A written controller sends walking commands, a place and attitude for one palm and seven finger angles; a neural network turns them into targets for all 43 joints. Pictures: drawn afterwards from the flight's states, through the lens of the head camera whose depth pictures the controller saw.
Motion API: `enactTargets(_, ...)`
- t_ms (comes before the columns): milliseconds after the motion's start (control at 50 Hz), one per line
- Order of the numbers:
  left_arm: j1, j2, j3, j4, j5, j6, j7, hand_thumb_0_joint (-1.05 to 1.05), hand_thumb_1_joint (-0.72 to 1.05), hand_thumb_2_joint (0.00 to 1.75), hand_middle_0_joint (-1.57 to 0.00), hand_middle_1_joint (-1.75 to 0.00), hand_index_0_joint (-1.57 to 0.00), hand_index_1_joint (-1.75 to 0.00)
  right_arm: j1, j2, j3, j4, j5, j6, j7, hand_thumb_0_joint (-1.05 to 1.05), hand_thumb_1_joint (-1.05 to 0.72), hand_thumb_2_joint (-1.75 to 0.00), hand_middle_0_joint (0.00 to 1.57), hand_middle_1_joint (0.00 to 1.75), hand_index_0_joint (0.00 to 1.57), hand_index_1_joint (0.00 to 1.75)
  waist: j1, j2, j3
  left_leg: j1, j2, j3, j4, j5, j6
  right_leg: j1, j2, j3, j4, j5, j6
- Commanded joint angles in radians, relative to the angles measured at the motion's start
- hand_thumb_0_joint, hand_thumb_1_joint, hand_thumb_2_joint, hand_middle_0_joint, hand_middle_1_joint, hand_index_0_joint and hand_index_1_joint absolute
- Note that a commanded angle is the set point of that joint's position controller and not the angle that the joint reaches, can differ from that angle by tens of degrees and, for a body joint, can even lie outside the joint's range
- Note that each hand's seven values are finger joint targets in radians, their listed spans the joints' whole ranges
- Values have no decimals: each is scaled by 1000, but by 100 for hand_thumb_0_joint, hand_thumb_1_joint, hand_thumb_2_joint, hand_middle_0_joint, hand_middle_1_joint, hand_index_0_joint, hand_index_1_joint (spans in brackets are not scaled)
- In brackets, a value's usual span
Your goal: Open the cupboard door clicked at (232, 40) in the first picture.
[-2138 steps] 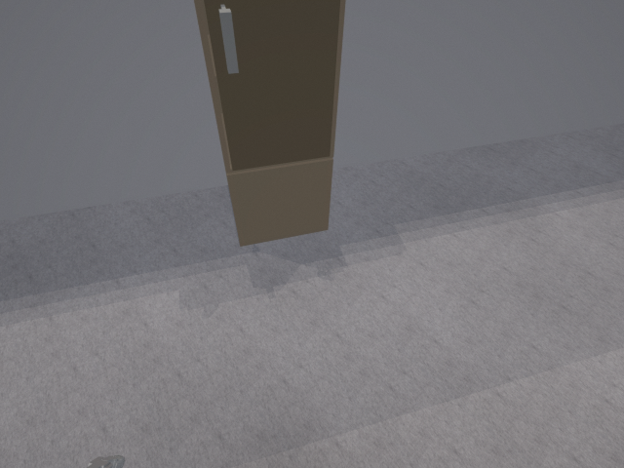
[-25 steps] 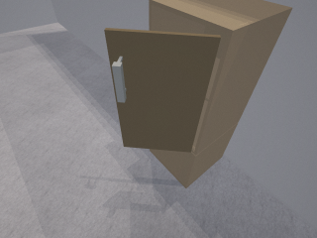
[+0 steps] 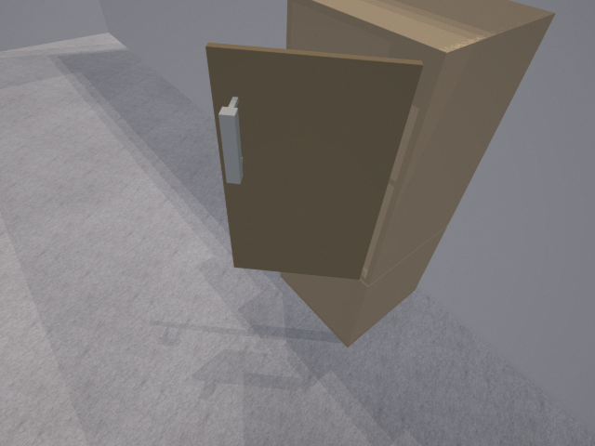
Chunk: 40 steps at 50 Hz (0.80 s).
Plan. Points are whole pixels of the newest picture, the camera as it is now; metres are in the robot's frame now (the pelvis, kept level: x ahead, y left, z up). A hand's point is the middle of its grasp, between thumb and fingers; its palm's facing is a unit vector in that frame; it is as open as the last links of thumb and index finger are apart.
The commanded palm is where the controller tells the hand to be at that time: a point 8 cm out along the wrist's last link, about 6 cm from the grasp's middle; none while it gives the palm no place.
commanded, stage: look again from close up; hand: left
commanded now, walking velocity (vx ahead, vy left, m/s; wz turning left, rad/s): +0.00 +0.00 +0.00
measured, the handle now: (234, 140) +0.60 +0.16 +0.10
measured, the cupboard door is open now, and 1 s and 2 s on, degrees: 45 45 45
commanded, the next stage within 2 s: shuffle to correct the standing spot in 0.48 s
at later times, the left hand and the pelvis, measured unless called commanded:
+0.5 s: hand out of the picture -0.03 +0.16 -0.18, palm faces +0.07 -0.99 -0.13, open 7.4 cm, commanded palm none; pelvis +0.00 +0.01 +0.00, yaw +1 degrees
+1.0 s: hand out of the picture -0.05 +0.15 -0.18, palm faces +0.10 -0.99 -0.08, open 7.4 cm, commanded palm none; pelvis +0.02 +0.01 +0.00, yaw +0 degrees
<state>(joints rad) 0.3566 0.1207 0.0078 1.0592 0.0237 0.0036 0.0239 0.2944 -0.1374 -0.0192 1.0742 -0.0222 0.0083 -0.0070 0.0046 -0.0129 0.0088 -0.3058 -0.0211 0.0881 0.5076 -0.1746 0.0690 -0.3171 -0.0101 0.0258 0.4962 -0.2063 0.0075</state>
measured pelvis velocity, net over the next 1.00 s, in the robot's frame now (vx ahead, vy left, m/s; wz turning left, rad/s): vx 0.02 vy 0.01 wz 0.00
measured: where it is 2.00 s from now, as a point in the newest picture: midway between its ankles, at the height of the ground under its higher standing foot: outside the picture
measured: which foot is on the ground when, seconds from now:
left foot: down 0.00-1.00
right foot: down 0.00-1.00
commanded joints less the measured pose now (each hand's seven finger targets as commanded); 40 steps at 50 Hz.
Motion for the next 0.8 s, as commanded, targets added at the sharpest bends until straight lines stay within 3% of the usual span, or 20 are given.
enactTargets(0, 87, 80, 13, -34, 6, -15, 7, 0, 90, 90, -20, -30, -20, -30, 19, -123, -25, -45, 4, -15, -9, 0, -90, -90, 20, 30, 20, 30, 5, 41, 96, -106, 137, -212, -251, -428, -21, 0, -32, 60, -75, -201, -34)
enactTargets(200, 83, 88, 14, -35, 3, -19, 3, 0, 90, 90, -20, -30, -20, -30, 20, -117, -25, -46, 5, -16, -9, 0, -90, -90, 20, 30, 20, 30, -6, -17, 68, -39, 108, -186, -190, -353, -24, -45, -49, 109, -116, -236, -41)
enactTargets(380, 106, 82, 14, -24, 7, -14, 3, 0, 90, 90, -20, -30, -20, -30, -5, -136, -27, -48, 6, -17, -8, 0, -90, -90, 20, 30, 20, 30, 12, 45, 78, -91, 142, -219, -259, -438, -16, 7, -22, 70, -61, -184, -31)
enactTargets(420, 115, 79, 14, -23, 8, -14, 4, 0, 90, 90, -20, -30, -20, -30, -9, -137, -29, -52, 6, -15, -7, 0, -90, -90, 20, 30, 20, 30, 15, 22, 89, -100, 139, -220, -257, -431, -14, 7, -20, 73, -62, -179, -33)
enactTargets(560, 90, 88, 12, -30, 5, -20, 7, 0, 90, 90, -20, -30, -20, -30, 20, -118, -25, -41, 7, -16, -7, 0, -90, -90, 20, 30, 20, 30, -6, -3, 83, -38, 119, -205, -221, -377, -21, -48, -41, 112, -123, -241, -38)
enactTargets(640, 123, 73, 24, -22, 9, -6, -3, 0, 90, 90, -20, -30, -20, -30, 19, -141, -33, -46, -3, -7, -7, 0, -90, -90, 20, 30, 20, 30, 3, 28, 90, -80, 148, -230, -268, -545, -11, -34, 12, 53, -47, -302, -34)
enactTargets(680, 176, 52, 36, -9, 11, 10, -13, 0, 90, 90, -20, -30, -20, -30, -26, -173, -46, -55, -2, -3, -9, 0, -90, -90, 20, 30, 20, 30, 30, 124, 79, -193, 224, -271, -357, -633, 18, 79, 54, -54, 176, -184, -27)
enactTargets(720, 247, 25, 40, 2, 14, 16, -18, 0, 90, 90, -20, -30, -20, -30, -81, -188, -54, -76, -2, -7, -13, 0, -90, -90, 20, 30, 20, 30, 68, 120, 51, -266, 269, -267, -370, -616, 45, 180, 47, -99, 268, -165, -30)
enactTargets(760, 259, 11, 35, 2, 12, -1, -14, 0, 90, 90, -20, -30, -20, -30, -79, -158, -46, -74, -7, -11, -14, 0, -90, -90, 20, 30, 20, 30, 66, 60, 124, -239, 220, -217, -269, -552, 29, 169, 19, -69, 45, -191, -44)
enactTargets(780, 262, 25, 33, 3, 12, -11, -10, 0, 90, 90, -20, -30, -20, -30, -52, -125, -43, -72, -3, -11, -13, 0, -90, -90, 20, 30, 20, 30, 54, -19, 156, -230, 148, -167, -160, -493, -1, 142, -18, 45, -107, -263, -71)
